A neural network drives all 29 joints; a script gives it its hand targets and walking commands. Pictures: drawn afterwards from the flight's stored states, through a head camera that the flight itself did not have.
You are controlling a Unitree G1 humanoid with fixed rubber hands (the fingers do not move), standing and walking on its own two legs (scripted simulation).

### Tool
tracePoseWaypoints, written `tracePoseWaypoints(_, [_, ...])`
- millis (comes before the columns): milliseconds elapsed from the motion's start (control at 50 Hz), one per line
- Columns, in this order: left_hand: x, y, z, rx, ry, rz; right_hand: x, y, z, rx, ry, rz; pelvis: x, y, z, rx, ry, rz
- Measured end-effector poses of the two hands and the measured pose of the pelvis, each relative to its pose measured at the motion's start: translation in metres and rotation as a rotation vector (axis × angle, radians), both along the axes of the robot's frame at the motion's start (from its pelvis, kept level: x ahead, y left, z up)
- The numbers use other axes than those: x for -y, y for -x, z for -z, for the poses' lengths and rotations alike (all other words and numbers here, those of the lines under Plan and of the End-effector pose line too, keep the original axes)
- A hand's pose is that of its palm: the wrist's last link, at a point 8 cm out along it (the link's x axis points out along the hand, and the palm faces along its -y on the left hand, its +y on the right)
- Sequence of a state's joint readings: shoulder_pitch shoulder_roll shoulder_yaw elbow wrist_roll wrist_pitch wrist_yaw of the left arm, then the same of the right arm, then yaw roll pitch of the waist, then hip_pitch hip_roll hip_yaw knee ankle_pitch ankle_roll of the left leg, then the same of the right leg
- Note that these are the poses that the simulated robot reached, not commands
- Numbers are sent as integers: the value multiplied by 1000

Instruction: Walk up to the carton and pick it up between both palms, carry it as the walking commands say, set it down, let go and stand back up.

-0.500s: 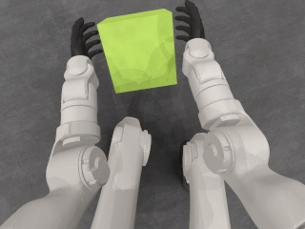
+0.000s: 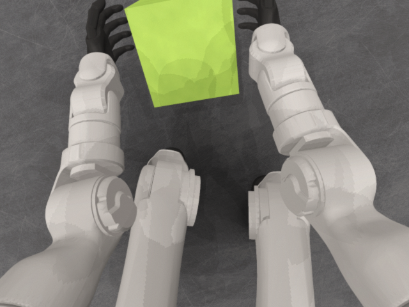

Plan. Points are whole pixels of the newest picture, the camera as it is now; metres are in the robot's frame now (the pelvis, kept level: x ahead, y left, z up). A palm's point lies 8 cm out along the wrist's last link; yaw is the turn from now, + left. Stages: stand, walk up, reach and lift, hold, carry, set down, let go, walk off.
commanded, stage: set down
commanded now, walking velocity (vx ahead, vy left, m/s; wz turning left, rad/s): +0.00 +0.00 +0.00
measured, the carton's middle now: (188, 45) +0.51 +0.14 -0.29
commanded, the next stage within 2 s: none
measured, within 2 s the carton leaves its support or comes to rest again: neither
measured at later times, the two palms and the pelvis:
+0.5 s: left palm (105, 52) +0.45 +0.26 -0.18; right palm (268, 23) +0.54 +0.01 -0.18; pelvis +0.01 -0.01 -0.01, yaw +0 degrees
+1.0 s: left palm (104, 50) +0.46 +0.26 -0.18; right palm (268, 21) +0.54 +0.00 -0.18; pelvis +0.01 +0.00 -0.01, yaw +1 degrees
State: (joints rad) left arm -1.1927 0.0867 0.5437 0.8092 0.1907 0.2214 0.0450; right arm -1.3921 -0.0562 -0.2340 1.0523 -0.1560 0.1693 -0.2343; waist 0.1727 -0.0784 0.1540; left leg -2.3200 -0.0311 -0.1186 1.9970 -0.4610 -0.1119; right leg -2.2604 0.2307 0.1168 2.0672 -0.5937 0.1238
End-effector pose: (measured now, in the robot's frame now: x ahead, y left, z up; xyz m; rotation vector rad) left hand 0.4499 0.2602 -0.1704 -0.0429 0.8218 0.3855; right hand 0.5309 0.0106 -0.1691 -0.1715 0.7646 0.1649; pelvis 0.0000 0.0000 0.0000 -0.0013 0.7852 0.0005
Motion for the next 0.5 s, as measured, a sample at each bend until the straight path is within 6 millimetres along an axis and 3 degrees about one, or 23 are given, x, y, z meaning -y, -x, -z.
tracePoseWaypoints(120, [3,-3,7,-15,15,11,6,-4,9,-18,2,-19,4,-6,3,-3,-7,2])
tracePoseWaypoints(500, [-1,-5,10,-10,29,26,4,-9,10,-22,-12,-51,6,-10,6,2,-10,4])
